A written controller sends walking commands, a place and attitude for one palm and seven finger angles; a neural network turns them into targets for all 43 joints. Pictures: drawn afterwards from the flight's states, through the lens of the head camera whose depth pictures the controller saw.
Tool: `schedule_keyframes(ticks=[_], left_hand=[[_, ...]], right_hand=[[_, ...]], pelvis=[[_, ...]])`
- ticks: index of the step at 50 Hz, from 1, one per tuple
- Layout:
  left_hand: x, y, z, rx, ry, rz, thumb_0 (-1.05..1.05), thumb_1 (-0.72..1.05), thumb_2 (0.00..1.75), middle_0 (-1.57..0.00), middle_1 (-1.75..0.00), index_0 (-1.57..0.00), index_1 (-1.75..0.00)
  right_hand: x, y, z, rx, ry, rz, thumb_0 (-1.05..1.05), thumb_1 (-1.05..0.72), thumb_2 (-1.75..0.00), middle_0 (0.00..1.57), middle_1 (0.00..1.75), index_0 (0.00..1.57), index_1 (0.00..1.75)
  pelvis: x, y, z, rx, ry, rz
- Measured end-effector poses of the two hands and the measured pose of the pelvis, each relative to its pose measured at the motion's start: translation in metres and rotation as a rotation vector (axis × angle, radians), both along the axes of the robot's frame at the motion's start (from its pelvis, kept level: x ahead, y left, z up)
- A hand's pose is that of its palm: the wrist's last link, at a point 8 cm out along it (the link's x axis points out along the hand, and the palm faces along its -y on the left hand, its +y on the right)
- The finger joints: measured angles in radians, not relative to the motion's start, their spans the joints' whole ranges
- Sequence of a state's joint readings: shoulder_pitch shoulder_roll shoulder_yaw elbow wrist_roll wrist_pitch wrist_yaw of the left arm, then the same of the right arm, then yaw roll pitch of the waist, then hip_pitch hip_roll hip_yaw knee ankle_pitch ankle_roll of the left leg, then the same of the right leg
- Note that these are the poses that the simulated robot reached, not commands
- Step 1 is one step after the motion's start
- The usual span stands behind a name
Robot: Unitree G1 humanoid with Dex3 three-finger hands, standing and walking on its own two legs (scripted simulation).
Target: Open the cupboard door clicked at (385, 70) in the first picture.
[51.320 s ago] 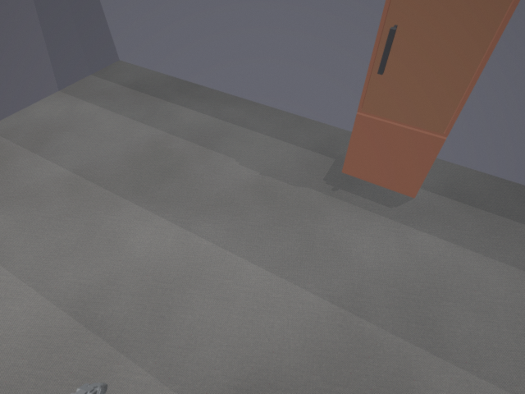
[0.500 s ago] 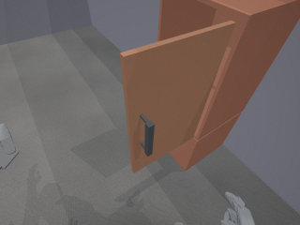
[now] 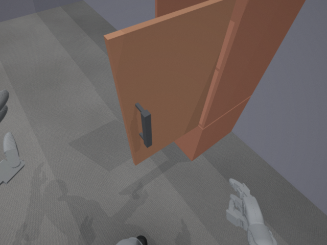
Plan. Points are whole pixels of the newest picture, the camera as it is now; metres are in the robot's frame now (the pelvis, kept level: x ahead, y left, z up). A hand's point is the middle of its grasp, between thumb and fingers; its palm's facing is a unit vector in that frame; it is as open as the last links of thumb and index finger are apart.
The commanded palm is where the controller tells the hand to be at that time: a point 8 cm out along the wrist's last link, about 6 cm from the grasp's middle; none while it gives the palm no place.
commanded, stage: step back with the hand held close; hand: left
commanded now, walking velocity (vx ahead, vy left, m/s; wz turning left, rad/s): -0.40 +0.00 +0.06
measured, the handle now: (143, 126) +0.44 +0.10 -0.04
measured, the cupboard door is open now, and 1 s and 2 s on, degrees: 88 88 88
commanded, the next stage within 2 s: stop stepping back and stand still in 0.18 s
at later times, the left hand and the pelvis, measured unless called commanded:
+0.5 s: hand out of the picture +0.05 +0.25 +0.18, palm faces +0.38 -0.69 -0.61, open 7.4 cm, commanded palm -0.02 +0.29 +0.18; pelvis -0.13 -0.02 +0.00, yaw +4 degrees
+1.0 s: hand out of the picture -0.04 +0.24 +0.18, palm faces +0.57 -0.66 -0.49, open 7.4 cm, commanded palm -0.10 +0.26 +0.18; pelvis -0.20 -0.05 -0.01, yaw +7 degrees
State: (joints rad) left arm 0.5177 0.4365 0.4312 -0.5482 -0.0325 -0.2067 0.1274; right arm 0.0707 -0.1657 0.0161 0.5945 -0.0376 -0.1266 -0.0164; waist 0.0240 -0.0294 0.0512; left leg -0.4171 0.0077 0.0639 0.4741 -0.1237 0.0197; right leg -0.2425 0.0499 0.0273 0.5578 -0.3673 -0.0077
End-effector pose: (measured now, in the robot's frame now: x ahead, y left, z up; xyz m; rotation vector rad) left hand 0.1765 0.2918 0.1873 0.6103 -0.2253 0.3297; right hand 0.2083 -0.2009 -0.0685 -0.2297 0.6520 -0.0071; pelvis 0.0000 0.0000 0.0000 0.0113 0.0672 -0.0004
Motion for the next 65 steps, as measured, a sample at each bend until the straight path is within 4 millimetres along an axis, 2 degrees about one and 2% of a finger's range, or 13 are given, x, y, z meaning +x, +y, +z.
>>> schedule_keyframes(ticks=[4, 10, 16, 22, 27, 30, 36, 44, 49, 54, 61, 63, 65], left_hand=[[-0.018, -0.022, 0.005, 0.047, 0.052, -0.039, 0.01, 0.89, 0.9, -0.22, -0.31, -0.22, -0.31], [-0.049, -0.023, 0.003, 0.036, 0.102, 0.047, 0.01, 0.89, 0.9, -0.22, -0.31, -0.22, -0.31], [-0.078, -0.028, -0.005, -0.003, 0.092, 0.042, 0.01, 0.89, 0.9, -0.22, -0.31, -0.22, -0.31], [-0.134, -0.022, 0.007, 0.081, 0.045, -0.027, 0.01, 0.89, 0.9, -0.22, -0.31, -0.22, -0.31], [-0.186, -0.003, 0.019, 0.114, -0.016, 0.089, 0.01, 0.89, 0.9, -0.22, -0.31, -0.22, -0.31], [-0.209, 0.003, 0.013, 0.061, -0.053, 0.191, 0.01, 0.89, 0.9, -0.22, -0.31, -0.22, -0.31], [-0.232, -0.01, -0.009, -0.086, -0.106, 0.24, 0.01, 0.89, 0.9, -0.21, -0.3, -0.21, -0.31], [-0.252, -0.023, 0.009, 0.0, -0.183, 0.132, 0.01, 0.89, 0.9, -0.21, -0.31, -0.22, -0.31], [-0.262, -0.019, 0.015, 0.025, -0.136, 0.187, 0.01, 0.89, 0.9, -0.21, -0.31, -0.22, -0.31], [-0.267, -0.03, -0.004, -0.016, -0.101, 0.209, 0.01, 0.89, 0.9, -0.21, -0.3, -0.21, -0.31], [-0.266, -0.036, -0.005, -0.028, -0.083, 0.154, 0.01, 0.89, 0.9, -0.22, -0.31, -0.22, -0.31], [-0.254, -0.028, -0.024, -0.046, 0.007, 0.158, 0.01, 0.89, 0.9, -0.21, -0.3, -0.22, -0.31], [-0.239, -0.021, -0.072, -0.171, 0.204, 0.21, 0.0, 0.89, 0.9, -0.21, -0.3, -0.21, -0.3]], right_hand=[[-0.017, -0.021, 0.003, 0.023, 0.01, -0.04, 0.01, -0.91, -0.9, 0.21, 0.3, 0.21, 0.3], [-0.062, -0.057, 0.01, -0.057, 0.099, -0.094, 0.01, -0.91, -0.9, 0.2, 0.3, 0.2, 0.3], [-0.11, -0.079, 0.009, -0.136, 0.153, -0.143, 0.01, -0.91, -0.9, 0.2, 0.3, 0.2, 0.3], [-0.167, -0.074, 0.007, -0.142, 0.139, -0.177, 0.01, -0.91, -0.9, 0.2, 0.3, 0.2, 0.3], [-0.204, -0.054, -0.001, -0.09, 0.111, -0.123, 0.01, -0.91, -0.9, 0.2, 0.3, 0.2, 0.3], [-0.218, -0.046, -0.013, -0.054, 0.117, -0.087, 0.01, -0.91, -0.9, 0.2, 0.3, 0.2, 0.3], [-0.228, -0.043, -0.028, -0.05, 0.13, 0.001, 0.01, -0.9, -0.9, 0.21, 0.3, 0.21, 0.3], [-0.238, -0.051, -0.007, -0.06, -0.008, -0.036, 0.01, -0.91, -0.9, 0.21, 0.3, 0.21, 0.3], [-0.252, -0.058, -0.008, -0.014, 0.018, -0.047, 0.01, -0.91, -0.9, 0.2, 0.3, 0.2, 0.3], [-0.255, -0.075, -0.027, -0.057, 0.097, -0.006, 0.01, -0.91, -0.9, 0.2, 0.3, 0.21, 0.3], [-0.253, -0.086, -0.013, -0.121, 0.066, -0.061, 0.01, -0.91, -0.9, 0.2, 0.3, 0.2, 0.3], [-0.25, -0.085, -0.019, -0.098, 0.077, -0.027, 0.01, -0.91, -0.9, 0.2, 0.3, 0.2, 0.3], [-0.25, -0.084, -0.031, -0.079, 0.137, 0.004, 0.01, -0.91, -0.9, 0.2, 0.3, 0.2, 0.3]], pelvis=[[-0.019, -0.017, 0.003, -0.003, 0.01, 0.0], [-0.042, -0.032, 0.016, 0.051, 0.034, -0.001], [-0.08, -0.032, 0.014, 0.031, 0.046, 0.047], [-0.12, -0.025, 0.004, -0.008, 0.006, 0.077], [-0.141, -0.024, 0.003, 0.009, -0.048, 0.079], [-0.149, -0.027, 0.001, 0.008, -0.08, 0.092], [-0.171, -0.035, -0.007, 0.024, -0.108, 0.131], [-0.201, -0.039, -0.011, 0.009, -0.117, 0.112], [-0.199, -0.051, -0.003, -0.011, -0.103, 0.124], [-0.208, -0.06, -0.012, 0.0, -0.083, 0.137], [-0.205, -0.051, -0.008, 0.003, -0.083, 0.129], [-0.206, -0.048, -0.008, 0.002, -0.069, 0.148], [-0.207, -0.047, -0.007, -0.004, -0.056, 0.181]])
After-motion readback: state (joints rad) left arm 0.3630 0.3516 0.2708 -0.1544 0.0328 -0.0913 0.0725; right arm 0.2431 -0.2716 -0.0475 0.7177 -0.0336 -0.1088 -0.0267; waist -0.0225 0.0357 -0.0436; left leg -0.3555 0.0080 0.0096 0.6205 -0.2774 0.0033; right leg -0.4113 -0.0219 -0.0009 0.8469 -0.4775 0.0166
